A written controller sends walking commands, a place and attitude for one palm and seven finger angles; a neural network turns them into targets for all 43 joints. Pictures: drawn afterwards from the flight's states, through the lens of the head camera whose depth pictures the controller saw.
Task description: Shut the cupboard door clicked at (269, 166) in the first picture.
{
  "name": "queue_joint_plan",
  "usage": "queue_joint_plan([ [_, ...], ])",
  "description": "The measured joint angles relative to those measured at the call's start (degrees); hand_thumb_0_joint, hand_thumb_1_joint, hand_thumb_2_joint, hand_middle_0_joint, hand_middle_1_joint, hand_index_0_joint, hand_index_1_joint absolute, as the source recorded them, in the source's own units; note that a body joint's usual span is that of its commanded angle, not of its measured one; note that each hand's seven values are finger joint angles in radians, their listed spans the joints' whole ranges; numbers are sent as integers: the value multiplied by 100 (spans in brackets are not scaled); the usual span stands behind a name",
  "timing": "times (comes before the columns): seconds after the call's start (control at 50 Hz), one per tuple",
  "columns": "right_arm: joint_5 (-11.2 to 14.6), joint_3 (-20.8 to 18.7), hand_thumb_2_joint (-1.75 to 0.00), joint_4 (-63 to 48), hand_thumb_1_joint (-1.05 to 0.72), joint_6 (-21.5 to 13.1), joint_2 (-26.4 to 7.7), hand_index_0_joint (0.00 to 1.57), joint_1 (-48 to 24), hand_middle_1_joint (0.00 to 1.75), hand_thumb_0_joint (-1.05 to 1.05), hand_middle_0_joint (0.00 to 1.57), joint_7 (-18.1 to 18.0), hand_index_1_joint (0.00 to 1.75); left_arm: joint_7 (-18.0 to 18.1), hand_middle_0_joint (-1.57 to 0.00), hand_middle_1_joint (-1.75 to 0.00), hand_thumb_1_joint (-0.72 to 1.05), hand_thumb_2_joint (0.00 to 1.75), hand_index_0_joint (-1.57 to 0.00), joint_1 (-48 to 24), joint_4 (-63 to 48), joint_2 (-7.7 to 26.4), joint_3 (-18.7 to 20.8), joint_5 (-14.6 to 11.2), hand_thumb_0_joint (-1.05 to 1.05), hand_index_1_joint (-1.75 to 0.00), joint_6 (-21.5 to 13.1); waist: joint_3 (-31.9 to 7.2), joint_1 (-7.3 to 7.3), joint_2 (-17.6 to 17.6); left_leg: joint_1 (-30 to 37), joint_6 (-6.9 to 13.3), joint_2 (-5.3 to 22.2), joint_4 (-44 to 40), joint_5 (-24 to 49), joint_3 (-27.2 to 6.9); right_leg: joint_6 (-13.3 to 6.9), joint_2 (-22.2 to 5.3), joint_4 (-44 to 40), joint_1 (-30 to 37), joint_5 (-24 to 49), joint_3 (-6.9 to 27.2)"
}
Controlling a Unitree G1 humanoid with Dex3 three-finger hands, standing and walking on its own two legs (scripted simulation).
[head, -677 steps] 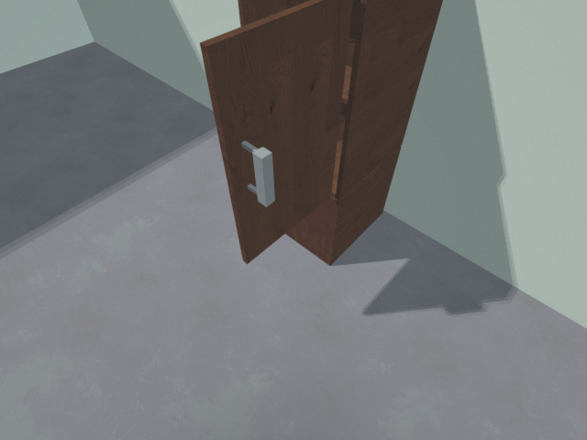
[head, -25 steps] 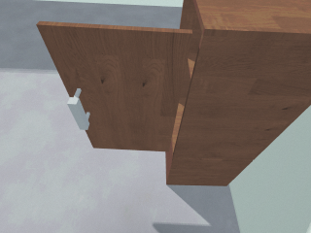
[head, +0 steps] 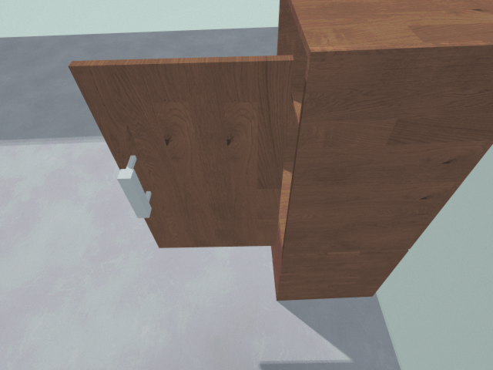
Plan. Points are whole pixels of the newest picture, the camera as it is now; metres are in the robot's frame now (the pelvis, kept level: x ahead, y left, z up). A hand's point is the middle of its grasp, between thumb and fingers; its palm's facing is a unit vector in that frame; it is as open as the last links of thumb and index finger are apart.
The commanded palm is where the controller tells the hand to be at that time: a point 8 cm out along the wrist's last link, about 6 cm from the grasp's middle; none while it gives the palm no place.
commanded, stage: look again from close up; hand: left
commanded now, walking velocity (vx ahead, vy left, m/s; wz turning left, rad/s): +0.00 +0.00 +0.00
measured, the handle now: (138, 186) +0.48 +0.27 -0.02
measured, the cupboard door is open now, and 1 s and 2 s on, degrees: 88 88 88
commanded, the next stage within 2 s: come to a stop and stand still in 0.20 s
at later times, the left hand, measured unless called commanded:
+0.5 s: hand out of the picture +0.03 +0.18 -0.17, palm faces -0.01 -0.98 -0.22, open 7.4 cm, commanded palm none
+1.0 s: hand out of the picture +0.04 +0.19 -0.17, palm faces -0.02 -0.97 -0.23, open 7.4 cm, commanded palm none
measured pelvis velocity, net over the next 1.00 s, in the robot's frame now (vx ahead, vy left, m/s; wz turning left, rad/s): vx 0.00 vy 0.01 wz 0.00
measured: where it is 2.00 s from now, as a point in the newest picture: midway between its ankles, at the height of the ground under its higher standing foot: outside the picture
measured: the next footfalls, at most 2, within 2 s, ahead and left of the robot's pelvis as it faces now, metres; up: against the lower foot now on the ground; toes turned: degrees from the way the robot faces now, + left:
none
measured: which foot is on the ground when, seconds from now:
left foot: down 0.00-1.00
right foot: down 0.00-1.00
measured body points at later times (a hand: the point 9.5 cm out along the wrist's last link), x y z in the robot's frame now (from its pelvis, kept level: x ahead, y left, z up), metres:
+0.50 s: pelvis +0.01 -0.01 +0.00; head +0.03 +0.00 +0.45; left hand +0.03 +0.23 -0.15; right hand +0.04 -0.24 -0.15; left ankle -0.01 +0.09 -0.74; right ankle -0.02 -0.11 -0.74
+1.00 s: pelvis +0.00 +0.01 +0.00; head +0.01 +0.00 +0.45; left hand +0.04 +0.24 -0.15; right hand +0.04 -0.22 -0.16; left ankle -0.01 +0.09 -0.74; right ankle -0.02 -0.11 -0.74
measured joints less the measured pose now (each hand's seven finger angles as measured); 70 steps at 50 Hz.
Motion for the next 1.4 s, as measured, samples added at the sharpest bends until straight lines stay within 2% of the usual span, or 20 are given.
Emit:
queue_joint_plan([
  [0.4,34,-12,-90,354,-90,-78,-45,20,-278,30,0,20,-54,30,-10,-20,-30,90,90,-20,-65,272,-18,-24,-4,0,-30,-33,62,57,-224,197,-46,31,-195,-7,-15,-24,40,-216,205,3,-8],
  [0.6,35,-48,-90,275,-90,-77,-155,20,-564,30,0,20,-52,30,-17,-20,-30,90,90,-20,-195,228,166,17,5,0,-30,-41,68,92,-253,255,-68,45,-277,25,-39,-42,58,-306,273,30,-31],
  [0.68,45,-121,-90,-59,-90,-26,-229,20,-592,30,0,20,-13,30,130,-20,-30,90,90,-20,-118,61,161,22,19,0,-30,-154,26,15,-114,-92,-81,155,229,-210,-86,-37,149,-170,102,9,-85],
  [0.8,13,-75,-90,-270,-90,-28,-159,19,-438,30,0,20,-22,30,77,-20,-30,90,90,-20,-101,-82,109,-29,-9,0,-30,-87,-26,6,-43,-57,-6,62,367,-261,-85,2,50,83,99,-137,-87],
  [0.96,12,-22,-90,-136,-93,16,-63,20,-297,30,0,20,5,30,11,-20,-30,90,90,-20,-48,-117,22,-70,-3,0,-30,7,-42,26,-81,63,46,-17,122,-107,-7,56,-22,8,122,-47,-7],
  [1.18,36,32,-90,280,-91,-28,23,20,-47,30,0,20,-13,30,0,-20,-30,90,90,-20,77,166,1,-61,-11,0,-30,16,58,33,-229,130,59,-36,-98,3,8,76,-32,-182,170,52,11],
  [1.4,53,7,-90,481,-90,-61,127,20,-104,30,0,20,-56,30,23,-20,-30,90,90,-20,104,368,-28,-47,-12,0,-30,-6,101,47,-289,204,65,-30,-145,-9,1,88,-24,-288,272,74,6],
])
